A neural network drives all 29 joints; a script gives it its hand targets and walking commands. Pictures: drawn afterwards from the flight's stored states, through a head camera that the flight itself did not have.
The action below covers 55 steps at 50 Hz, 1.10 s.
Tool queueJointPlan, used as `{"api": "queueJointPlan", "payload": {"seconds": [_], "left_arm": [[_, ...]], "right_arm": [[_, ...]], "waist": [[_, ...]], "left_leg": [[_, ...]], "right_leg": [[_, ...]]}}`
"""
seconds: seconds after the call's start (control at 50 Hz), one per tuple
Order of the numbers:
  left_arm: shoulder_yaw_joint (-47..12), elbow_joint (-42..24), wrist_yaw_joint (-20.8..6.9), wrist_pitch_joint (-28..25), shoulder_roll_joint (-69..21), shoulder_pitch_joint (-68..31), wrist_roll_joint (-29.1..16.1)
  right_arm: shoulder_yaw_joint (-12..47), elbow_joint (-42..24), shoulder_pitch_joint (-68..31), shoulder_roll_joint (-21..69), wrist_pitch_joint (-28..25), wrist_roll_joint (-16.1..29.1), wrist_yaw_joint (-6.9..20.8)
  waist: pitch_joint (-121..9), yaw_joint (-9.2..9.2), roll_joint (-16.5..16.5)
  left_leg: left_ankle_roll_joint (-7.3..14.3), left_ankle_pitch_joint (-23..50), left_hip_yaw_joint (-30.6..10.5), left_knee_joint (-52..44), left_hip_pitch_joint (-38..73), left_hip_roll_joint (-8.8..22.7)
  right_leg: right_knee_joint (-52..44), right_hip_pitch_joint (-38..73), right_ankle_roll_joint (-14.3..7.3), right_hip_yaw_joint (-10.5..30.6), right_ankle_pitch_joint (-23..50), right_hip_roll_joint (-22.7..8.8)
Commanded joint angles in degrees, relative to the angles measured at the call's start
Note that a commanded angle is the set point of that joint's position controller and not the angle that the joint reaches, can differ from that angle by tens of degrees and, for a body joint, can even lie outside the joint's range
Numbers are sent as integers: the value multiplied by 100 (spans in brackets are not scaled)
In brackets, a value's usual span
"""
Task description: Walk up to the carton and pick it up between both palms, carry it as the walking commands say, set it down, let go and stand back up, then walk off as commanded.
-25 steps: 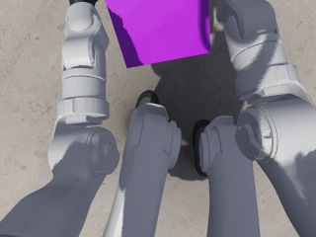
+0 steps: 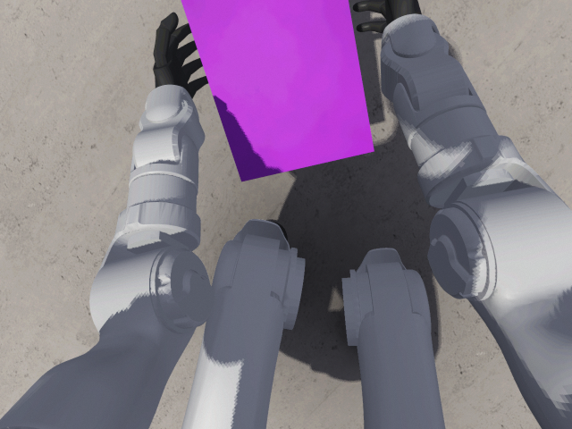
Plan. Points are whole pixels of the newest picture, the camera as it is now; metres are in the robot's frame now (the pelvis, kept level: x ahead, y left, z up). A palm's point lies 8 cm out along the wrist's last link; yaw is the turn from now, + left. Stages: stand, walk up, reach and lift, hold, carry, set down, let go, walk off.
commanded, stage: set down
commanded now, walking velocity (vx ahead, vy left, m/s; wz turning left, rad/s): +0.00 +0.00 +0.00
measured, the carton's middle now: (289, 63) +0.53 +0.12 -0.25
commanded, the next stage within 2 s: none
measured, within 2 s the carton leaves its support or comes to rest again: rests again in 1.74 s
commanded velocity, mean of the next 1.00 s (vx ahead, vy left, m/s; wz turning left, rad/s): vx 0.00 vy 0.00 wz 0.00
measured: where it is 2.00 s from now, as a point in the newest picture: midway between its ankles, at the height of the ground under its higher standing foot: (313, 312)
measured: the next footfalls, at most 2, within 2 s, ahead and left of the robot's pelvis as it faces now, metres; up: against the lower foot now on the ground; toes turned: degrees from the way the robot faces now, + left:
none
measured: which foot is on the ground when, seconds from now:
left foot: down 0.00-1.00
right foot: down 0.00-1.00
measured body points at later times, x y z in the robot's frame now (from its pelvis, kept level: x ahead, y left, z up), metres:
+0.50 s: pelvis +0.02 +0.00 +0.01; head +0.38 +0.03 +0.27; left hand +0.49 +0.25 -0.18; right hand +0.58 +0.00 -0.16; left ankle +0.14 +0.13 -0.36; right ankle +0.08 -0.10 -0.36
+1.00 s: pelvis +0.02 +0.00 +0.00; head +0.38 +0.03 +0.26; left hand +0.49 +0.26 -0.18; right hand +0.59 +0.01 -0.16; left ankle +0.14 +0.13 -0.36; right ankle +0.08 -0.10 -0.36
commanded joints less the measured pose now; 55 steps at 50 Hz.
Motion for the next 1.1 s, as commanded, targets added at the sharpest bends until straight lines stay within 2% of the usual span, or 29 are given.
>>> {"api": "queueJointPlan", "payload": {"seconds": [0.0,0.1,0.12,0.16,0.18,0.26,0.3,0.38,0.4,0.42,0.44,0.46,0.52,0.56,0.6,0.66,0.68,0.7,0.74,0.76,0.78,0.8,0.82,0.84,0.86,0.94,1.02,1.04,1.08], "left_arm": [[-1613,-350,-1330,-208,-3517,-3210,-326],[-1577,-170,-1318,-224,-3394,-2891,-151],[-1593,-457,-1323,-282,-3200,-3192,-227],[-1711,-416,-1309,-288,-3315,-2828,-159],[-1628,-444,-1322,-314,-3247,-2807,-279],[-1510,-163,-1298,-317,-3192,-2537,-185],[-1280,30,-1216,-323,-3042,-2511,116],[-1191,-41,-1171,-369,-2923,-2580,150],[-1202,110,-1196,-365,-3072,-2383,142],[-1145,-66,-1197,-402,-2932,-2467,39],[-1157,20,-1198,-386,-2858,-2418,123],[-1187,110,-1180,-413,-3054,-2398,-11],[-994,200,-1209,-355,-2786,-2266,223],[-939,137,-1212,-387,-2760,-2504,148],[-908,243,-1223,-344,-2867,-2089,277],[-1060,65,-1257,-397,-2891,-2403,95],[-1038,157,-1262,-371,-2970,-2258,180],[-996,149,-1235,-392,-2859,-2206,151],[-996,289,-1232,-381,-2901,-2061,139],[-981,55,-1273,-441,-2825,-2428,-18],[-1027,400,-1231,-394,-2760,-2149,140],[-880,326,-1258,-394,-2778,-2181,54],[-855,358,-1251,-375,-2745,-2218,130],[-902,447,-1216,-360,-2724,-2289,109],[-758,518,-1230,-369,-2696,-2056,277],[-703,359,-1251,-392,-2617,-2131,144],[-724,434,-1211,-380,-2552,-1915,275],[-744,396,-1238,-423,-2628,-2034,149],[-719,374,-1223,-424,-2542,-2175,158]], "right_arm": [[775,100,-1768,5150,-149,-68,1208],[344,422,-1385,4535,-255,-360,1079],[394,162,-1413,4716,-255,-385,1041],[561,-68,-1499,4780,-328,-225,1067],[685,-88,-1484,4651,-306,-298,1035],[532,215,-1329,4637,-276,-407,1090],[677,29,-1459,4658,-286,-234,1129],[730,20,-1491,4481,-299,-145,1177],[943,-278,-1652,4570,-382,-58,1193],[894,-145,-1503,4417,-348,-95,1171],[914,-247,-1580,4426,-357,-9,1174],[846,-161,-1516,4261,-388,-114,1155],[819,41,-1481,4334,-325,-60,1175],[661,220,-1307,4238,-316,-246,1168],[572,413,-1117,4249,-311,-246,1192],[737,-2,-1342,4254,-386,-217,1166],[433,256,-1197,4075,-384,-318,1177],[583,132,-1254,4026,-366,-243,1139],[496,241,-1216,4042,-359,-343,1172],[609,301,-1120,4161,-312,-350,1194],[548,220,-1252,4100,-356,-277,1226],[519,349,-1057,4018,-296,-425,1199],[644,182,-1335,3974,-329,-271,1218],[484,375,-1156,3873,-322,-323,1232],[478,397,-1128,3900,-298,-381,1265],[475,311,-1151,3745,-313,-406,1223],[423,321,-1126,3689,-319,-361,1309],[386,284,-1131,3564,-329,-497,1260],[428,368,-1142,3680,-321,-432,1243]], "waist": [[-5323,534,-922],[-5443,247,-442],[-5456,389,-374],[-5483,458,-377],[-5499,367,-830],[-5091,301,-941],[-5220,681,-856],[-5215,700,-906],[-5262,923,-752],[-5178,698,-1113],[-5173,802,-949],[-5190,579,-1066],[-4927,843,-833],[-4898,574,-1087],[-4936,668,-732],[-4961,607,-875],[-4836,404,-603],[-4910,599,-803],[-4713,435,-717],[-4799,497,-1174],[-4611,612,-763],[-4534,447,-1161],[-4535,727,-931],[-4450,479,-866],[-4426,644,-951],[-4623,501,-1016],[-4485,639,-778],[-4410,375,-949],[-4452,499,-965]], "left_leg": [[506,1836,597,-414,3178,-326],[338,1870,559,-419,3163,-314],[317,1937,651,-395,3017,-333],[350,2164,614,-383,3345,-341],[333,2164,500,-425,3247,-351],[388,2093,442,-501,3198,-355],[394,2200,486,-481,3331,-321],[440,2209,470,-446,3343,-266],[420,2337,538,-411,3302,-318],[437,2256,497,-342,3103,-323],[464,2105,511,-404,3203,-281],[403,2167,498,-380,3234,-329],[459,2310,470,-364,3259,-230],[398,1983,512,-326,2828,-273],[415,2174,507,-306,3122,-259],[398,2142,498,-331,2805,-309],[370,2189,434,-352,3045,-282],[366,2122,438,-361,2999,-276],[401,2139,412,-360,2947,-314],[441,2061,363,-402,2779,-312],[457,1972,387,-398,2900,-292],[456,1963,355,-397,2864,-320],[445,2088,374,-348,2833,-269],[407,1958,371,-494,3087,-247],[438,1957,376,-522,3110,-282],[410,1933,356,-356,2842,-256],[439,2089,339,-396,3137,-246],[397,2116,331,-375,3038,-296],[398,2039,361,-379,2795,-274]], "right_leg": [[-1555,1196,-240,-35,1859,-261],[-1488,1210,-303,6,1819,-318],[-1582,1225,-287,63,1991,-303],[-1470,1112,-256,4,2096,-260],[-1514,1394,-183,-69,2199,-277],[-1493,860,-198,-136,1866,-289],[-1430,868,-184,-46,1873,-314],[-1359,708,-205,0,1849,-345],[-1437,796,-179,18,2047,-304],[-1364,900,-148,-18,2078,-354],[-1378,877,-149,1,1988,-339],[-1347,887,-161,-58,1910,-372],[-1477,684,-187,180,2101,-402],[-1479,914,-215,101,1972,-446],[-1413,742,-239,154,2109,-442],[-1409,900,-192,53,2232,-400],[-1372,640,-277,128,2051,-452],[-1352,725,-207,39,1990,-428],[-1369,564,-223,53,1959,-464],[-1411,771,-238,18,1896,-439],[-1302,385,-235,81,1737,-471],[-1364,535,-215,3,1661,-451],[-1297,483,-231,140,1828,-446],[-1364,346,-267,31,1579,-401],[-1436,442,-251,54,1512,-426],[-1341,727,-214,60,1854,-489],[-1305,311,-240,67,1686,-484],[-1297,334,-231,-25,1701,-487],[-1369,506,-240,59,1800,-495]]}}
